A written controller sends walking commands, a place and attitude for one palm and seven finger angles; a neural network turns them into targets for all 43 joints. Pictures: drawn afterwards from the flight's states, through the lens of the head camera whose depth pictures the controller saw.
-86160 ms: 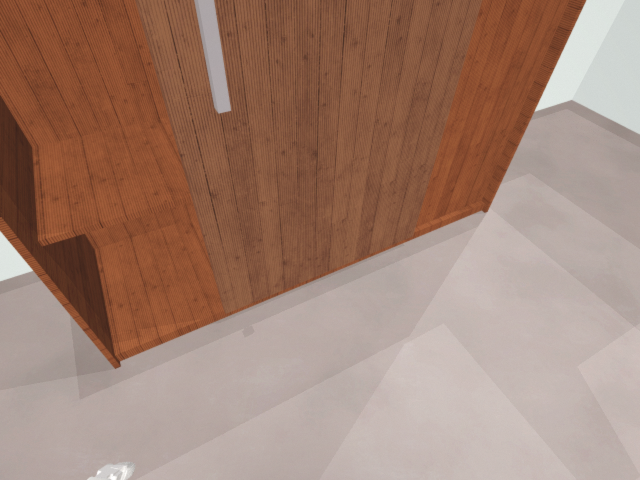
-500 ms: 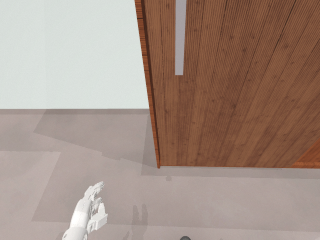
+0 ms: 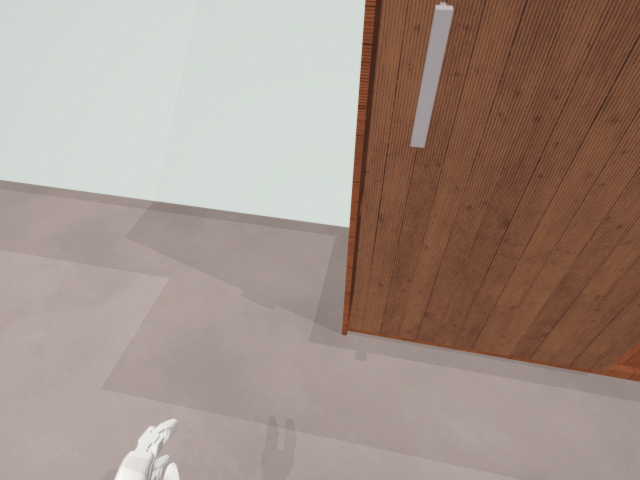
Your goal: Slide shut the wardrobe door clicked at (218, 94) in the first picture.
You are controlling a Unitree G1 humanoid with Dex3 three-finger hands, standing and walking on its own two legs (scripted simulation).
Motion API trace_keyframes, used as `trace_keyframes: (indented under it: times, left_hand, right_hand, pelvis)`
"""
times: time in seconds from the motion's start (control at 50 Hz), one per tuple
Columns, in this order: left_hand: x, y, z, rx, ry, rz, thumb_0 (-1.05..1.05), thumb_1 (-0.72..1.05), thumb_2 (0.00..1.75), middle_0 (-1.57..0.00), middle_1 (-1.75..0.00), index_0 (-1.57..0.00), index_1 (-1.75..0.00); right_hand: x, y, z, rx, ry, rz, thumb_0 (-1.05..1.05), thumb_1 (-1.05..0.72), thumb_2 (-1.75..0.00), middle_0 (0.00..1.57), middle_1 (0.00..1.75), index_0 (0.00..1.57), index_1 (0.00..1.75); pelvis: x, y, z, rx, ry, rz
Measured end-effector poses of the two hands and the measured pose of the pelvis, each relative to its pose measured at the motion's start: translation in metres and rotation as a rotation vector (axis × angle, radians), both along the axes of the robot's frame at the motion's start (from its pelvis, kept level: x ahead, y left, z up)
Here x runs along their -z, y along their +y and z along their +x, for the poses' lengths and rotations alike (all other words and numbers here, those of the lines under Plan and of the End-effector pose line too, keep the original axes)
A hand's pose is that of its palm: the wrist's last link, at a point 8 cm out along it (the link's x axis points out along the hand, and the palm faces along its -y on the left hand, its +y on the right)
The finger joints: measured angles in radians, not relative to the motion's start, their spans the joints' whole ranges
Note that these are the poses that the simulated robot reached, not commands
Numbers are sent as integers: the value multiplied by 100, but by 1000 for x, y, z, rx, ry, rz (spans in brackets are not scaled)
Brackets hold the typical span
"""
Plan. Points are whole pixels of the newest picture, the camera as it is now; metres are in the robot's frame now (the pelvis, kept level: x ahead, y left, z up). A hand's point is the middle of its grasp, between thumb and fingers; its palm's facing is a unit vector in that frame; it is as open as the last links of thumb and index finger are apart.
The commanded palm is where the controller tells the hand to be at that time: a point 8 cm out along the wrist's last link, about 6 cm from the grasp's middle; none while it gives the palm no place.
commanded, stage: stop stepping back and stand still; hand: right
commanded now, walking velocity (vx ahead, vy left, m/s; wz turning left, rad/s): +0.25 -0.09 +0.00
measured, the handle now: (429, 79) +0.75 -0.13 +0.19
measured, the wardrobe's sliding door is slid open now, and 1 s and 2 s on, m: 0.01 0.01 0.01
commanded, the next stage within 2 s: let the arm hang, fingers relaxed in 1.12 s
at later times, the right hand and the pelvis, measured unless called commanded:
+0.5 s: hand out of the picture +0.17 -0.31 +0.17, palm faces +0.48 +0.75 -0.46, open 7.4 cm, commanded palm +0.11 -0.34 +0.18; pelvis -0.02 -0.03 -0.01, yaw -1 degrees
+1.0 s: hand out of the picture +0.15 -0.33 +0.16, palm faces +0.45 +0.77 -0.45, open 7.4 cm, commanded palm +0.09 -0.37 +0.18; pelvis -0.05 -0.07 +0.00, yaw -1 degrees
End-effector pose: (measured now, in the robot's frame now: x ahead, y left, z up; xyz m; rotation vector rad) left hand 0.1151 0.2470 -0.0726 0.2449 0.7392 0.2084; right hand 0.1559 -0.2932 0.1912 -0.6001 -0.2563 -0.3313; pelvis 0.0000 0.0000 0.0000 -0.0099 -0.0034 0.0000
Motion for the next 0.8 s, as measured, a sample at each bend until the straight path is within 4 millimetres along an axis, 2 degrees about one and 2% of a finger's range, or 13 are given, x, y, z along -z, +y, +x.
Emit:
trace_keyframes:
  times: [0.06, 0.1, 0.2, 0.28, 0.36, 0.52, 0.66, 0.8]
  left_hand:
    - [5, 4, -8, 17, 58, -3, 1, 91, 89, -21, -30, -20, -30]
    - [4, 6, -11, 27, 73, -2, 2, 91, 89, -21, -30, -20, -30]
    - [0, 6, -7, 35, 28, 7, 2, 91, 89, -21, -30, -20, -30]
    - [0, -1, 1, 43, -8, 24, 2, 91, 89, -21, -30, -20, -30]
    - [3, -15, 12, 42, -38, 32, 2, 91, 89, -20, -30, -20, -30]
    - [3, -59, 27, 84, -76, -50, 1, 91, 89, -20, -30, -20, -30]
    - [2, -86, 18, 88, -53, -64, 1, 91, 89, -21, -30, -20, -30]
    - [0, -98, 4, 102, -26, -51, 1, 91, 89, -21, -30, -20, -30]
  right_hand:
    - [-6, 1, -20, 21, -23, 4, 1, -89, -90, 21, 30, 21, 30]
    - [-8, -3, -27, 57, -51, 22, 1, -89, -90, 22, 30, 21, 30]
    - [3, -15, -26, 145, -39, 95, 1, -89, -90, 21, 30, 21, 30]
    - [13, -17, -23, 142, -9, 132, 1, -89, -90, 21, 30, 21, 30]
    - [15, -25, -24, 100, -33, 104, 1, -89, -90, 21, 30, 21, 30]
    - [2, -49, -26, 100, -64, 28, 1, -89, -90, 21, 30, 21, 30]
    - [13, -70, -30, 93, -12, 71, 1, -89, -90, 21, 30, 21, 30]
    - [19, -81, -39, 98, 10, 77, 1, -89, -90, 21, 30, 21, 30]
  pelvis:
    - [-3, 4, -9, -9, 2, -23]
    - [-7, 6, -11, -8, 10, -33]
    - [-10, 2, -16, 14, 21, -47]
    - [-7, -9, -16, 28, 20, -39]
    - [5, -22, -16, 39, 7, -8]
    - [7, -37, -21, 23, -8, 1]
    - [4, -59, -29, 13, -9, 3]
    - [1, -67, -37, 13, -16, 6]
